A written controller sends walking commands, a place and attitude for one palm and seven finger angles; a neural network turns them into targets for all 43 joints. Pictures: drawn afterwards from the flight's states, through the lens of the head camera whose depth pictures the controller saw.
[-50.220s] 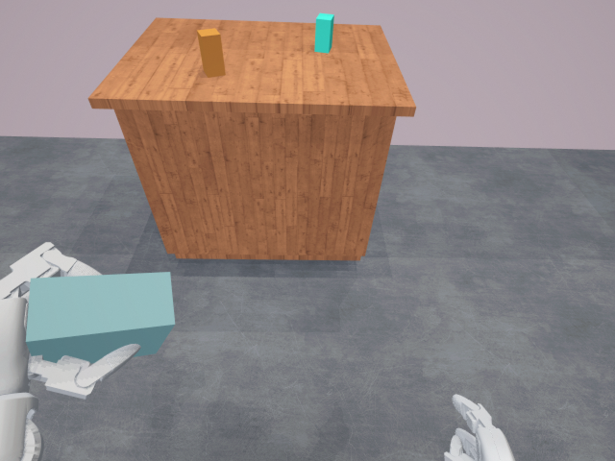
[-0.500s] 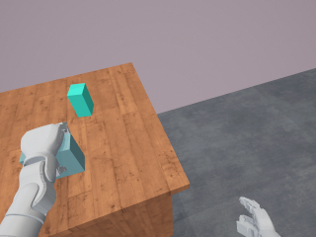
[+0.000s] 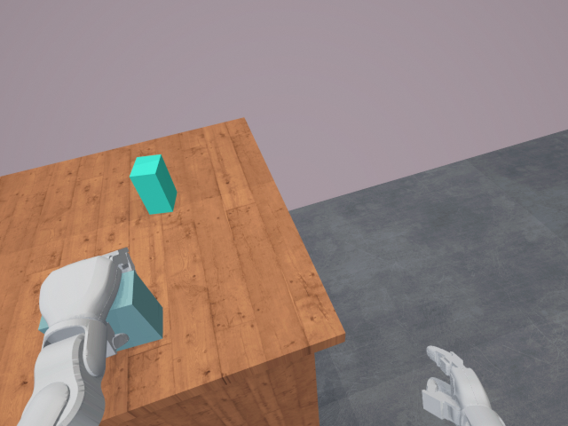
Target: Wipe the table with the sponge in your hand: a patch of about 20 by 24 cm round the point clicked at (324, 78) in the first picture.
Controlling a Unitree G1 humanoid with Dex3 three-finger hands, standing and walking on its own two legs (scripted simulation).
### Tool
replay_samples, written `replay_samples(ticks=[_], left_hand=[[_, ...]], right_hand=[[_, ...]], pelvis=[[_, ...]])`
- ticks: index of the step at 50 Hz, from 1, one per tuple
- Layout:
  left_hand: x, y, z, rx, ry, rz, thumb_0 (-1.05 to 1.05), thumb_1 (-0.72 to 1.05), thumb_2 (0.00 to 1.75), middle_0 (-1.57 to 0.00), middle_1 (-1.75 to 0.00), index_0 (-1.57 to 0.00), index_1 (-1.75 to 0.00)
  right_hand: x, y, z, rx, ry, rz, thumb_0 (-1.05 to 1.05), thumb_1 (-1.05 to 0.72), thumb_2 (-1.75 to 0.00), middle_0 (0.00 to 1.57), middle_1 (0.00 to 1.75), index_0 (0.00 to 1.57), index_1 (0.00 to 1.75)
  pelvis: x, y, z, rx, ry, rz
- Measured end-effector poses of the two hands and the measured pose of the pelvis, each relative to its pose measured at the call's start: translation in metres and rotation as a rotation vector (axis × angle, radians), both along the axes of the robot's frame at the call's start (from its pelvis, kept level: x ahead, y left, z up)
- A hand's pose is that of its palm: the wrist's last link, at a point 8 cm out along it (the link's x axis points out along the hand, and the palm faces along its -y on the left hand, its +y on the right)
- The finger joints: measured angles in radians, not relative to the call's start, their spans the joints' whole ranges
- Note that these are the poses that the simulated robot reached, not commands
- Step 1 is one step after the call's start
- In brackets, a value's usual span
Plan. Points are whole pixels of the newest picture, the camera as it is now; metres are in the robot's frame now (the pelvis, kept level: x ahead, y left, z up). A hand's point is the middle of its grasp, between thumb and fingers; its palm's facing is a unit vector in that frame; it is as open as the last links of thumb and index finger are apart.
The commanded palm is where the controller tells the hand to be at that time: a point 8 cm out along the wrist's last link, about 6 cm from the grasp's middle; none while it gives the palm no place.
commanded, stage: wipe back along the first lane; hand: left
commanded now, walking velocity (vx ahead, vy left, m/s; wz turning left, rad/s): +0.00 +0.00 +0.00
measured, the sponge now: (114, 322) +0.23 +0.29 +0.04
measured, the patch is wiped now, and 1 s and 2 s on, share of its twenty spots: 1.00 1.00 1.00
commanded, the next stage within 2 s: lift the sponge slowly off the table in 0.24 s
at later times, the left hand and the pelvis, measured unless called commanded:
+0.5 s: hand (104, 334) +0.20 +0.26 +0.08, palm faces +0.05 -0.09 -0.99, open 9.5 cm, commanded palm +0.16 +0.25 +0.13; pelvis +0.00 +0.00 +0.00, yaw +0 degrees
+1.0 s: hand (97, 341) +0.19 +0.26 +0.09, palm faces +0.02 -0.12 -0.99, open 9.4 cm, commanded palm +0.16 +0.25 +0.16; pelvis -0.01 -0.01 +0.00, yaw +0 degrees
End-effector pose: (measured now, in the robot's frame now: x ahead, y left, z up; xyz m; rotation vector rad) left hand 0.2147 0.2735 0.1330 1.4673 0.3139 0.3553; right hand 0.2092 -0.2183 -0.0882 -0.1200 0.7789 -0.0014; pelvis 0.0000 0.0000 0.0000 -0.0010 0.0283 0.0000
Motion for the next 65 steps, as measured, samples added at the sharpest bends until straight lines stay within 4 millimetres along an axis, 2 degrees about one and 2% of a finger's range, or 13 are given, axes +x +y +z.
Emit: replay_samples(ticks=[11, 21, 50, 57, 65], left_hand=[[-0.018, -0.009, 0.000, -0.012, -0.010, -0.003, 0.01, -0.46, 1.11, -0.71, -1.48, -0.77, -1.43], [-0.038, -0.016, 0.000, -0.020, -0.012, -0.014, 0.01, -0.46, 1.11, -0.71, -1.48, -0.77, -1.43], [-0.049, -0.014, 0.008, -0.055, 0.021, -0.021, -0.01, -0.49, 1.11, -0.76, -1.43, -0.81, -1.39], [-0.054, -0.021, 0.017, -0.050, -0.009, -0.053, -0.01, -0.49, 1.11, -0.76, -1.42, -0.82, -1.38], [-0.053, -0.013, 0.030, -0.042, -0.037, -0.016, -0.01, -0.49, 1.11, -0.76, -1.42, -0.82, -1.38]], right_hand=[[0.009, 0.006, 0.007, 0.019, -0.045, 0.017, 0.02, -0.91, -0.90, 0.19, 0.30, 0.20, 0.30], [0.008, 0.004, 0.007, 0.017, -0.050, 0.018, 0.02, -0.91, -0.90, 0.19, 0.30, 0.20, 0.30], [0.002, -0.004, 0.013, -0.033, -0.066, 0.029, 0.02, -0.91, -0.90, 0.19, 0.30, 0.20, 0.30], [0.003, 0.001, 0.016, -0.029, -0.080, 0.042, 0.02, -0.91, -0.90, 0.19, 0.30, 0.20, 0.30], [0.005, 0.010, 0.019, -0.016, -0.094, 0.061, 0.02, -0.91, -0.90, 0.19, 0.30, 0.20, 0.30]], pelvis=[[0.000, -0.001, -0.001, 0.001, -0.010, -0.005], [-0.002, -0.003, -0.001, 0.001, -0.017, -0.010], [-0.012, -0.011, 0.002, -0.002, -0.063, 0.000], [-0.016, -0.010, 0.003, -0.002, -0.072, 0.002], [-0.022, -0.011, 0.004, -0.001, -0.082, 0.004]])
